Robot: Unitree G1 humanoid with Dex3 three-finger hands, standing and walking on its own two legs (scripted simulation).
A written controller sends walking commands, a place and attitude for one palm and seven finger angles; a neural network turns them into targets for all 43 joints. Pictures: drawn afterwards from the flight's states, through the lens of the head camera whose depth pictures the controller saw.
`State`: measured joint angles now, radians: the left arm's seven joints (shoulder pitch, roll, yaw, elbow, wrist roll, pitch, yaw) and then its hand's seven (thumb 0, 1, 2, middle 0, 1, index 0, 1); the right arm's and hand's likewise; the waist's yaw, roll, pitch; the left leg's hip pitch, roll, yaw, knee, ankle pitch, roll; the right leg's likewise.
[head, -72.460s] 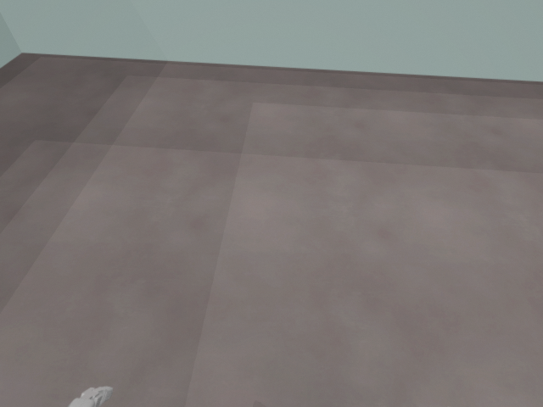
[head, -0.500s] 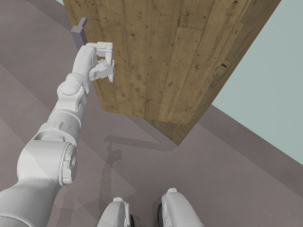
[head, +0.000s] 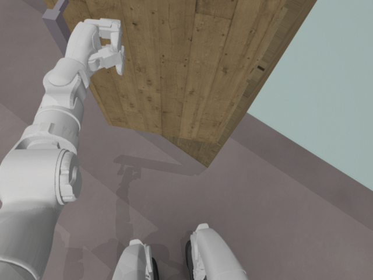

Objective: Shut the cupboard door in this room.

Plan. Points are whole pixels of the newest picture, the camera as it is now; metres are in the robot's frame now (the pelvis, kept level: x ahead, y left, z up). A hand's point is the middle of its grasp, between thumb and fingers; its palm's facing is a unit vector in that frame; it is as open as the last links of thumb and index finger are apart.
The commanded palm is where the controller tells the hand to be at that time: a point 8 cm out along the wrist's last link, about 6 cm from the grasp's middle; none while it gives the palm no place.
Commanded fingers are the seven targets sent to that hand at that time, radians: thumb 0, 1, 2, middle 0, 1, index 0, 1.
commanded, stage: push the door shut along its arc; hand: left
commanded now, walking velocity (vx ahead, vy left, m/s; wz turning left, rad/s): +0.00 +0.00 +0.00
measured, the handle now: (73, 42) +0.59 +0.15 +0.09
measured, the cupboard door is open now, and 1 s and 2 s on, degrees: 27 14 14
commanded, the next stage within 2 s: pull the fist back off the door in 0.38 s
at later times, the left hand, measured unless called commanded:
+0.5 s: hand (134, 42) +0.57 +0.03 +0.10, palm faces -0.47 -0.88 -0.06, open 3.6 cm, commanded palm +0.59 +0.05 +0.09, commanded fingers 0.00 0.90 0.90 -1.30 -1.50 -1.30 -1.50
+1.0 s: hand (140, 43) +0.56 +0.02 +0.10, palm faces +0.02 -1.00 +0.00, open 3.1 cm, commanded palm +0.52 +0.07 +0.09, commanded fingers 0.00 0.90 0.90 -1.30 -1.50 -1.30 -1.50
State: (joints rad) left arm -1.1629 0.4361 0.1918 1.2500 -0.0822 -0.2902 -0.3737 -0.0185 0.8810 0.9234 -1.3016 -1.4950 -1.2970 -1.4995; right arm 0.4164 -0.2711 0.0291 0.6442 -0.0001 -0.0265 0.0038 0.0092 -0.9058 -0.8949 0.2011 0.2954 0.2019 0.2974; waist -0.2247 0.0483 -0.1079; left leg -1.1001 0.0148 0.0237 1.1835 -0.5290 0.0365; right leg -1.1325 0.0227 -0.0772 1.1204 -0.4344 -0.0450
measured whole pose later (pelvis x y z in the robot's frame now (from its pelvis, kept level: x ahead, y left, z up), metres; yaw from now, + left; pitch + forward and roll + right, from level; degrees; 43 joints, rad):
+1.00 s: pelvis +0.01 -0.01 +0.01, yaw -1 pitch +26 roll +0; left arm -1.10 0.24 0.31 1.23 0.02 -0.40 0.18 0.02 0.90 0.90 -1.30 -1.49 -1.30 -1.50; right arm 0.49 -0.24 0.00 0.63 -0.07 -0.01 0.11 0.01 -0.91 -0.90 0.20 0.30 0.20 0.30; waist -0.23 0.06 -0.14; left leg -1.03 0.02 0.05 1.09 -0.51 0.02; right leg -1.09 0.04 -0.05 1.06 -0.42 -0.06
